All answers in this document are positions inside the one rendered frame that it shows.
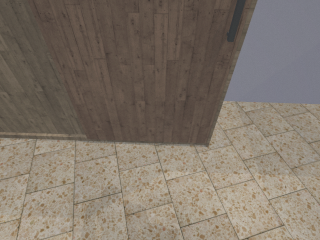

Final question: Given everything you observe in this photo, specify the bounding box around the handle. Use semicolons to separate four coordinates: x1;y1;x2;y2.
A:
227;0;246;42

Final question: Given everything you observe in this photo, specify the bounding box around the wardrobe door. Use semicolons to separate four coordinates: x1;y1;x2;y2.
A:
0;0;85;135
27;0;252;144

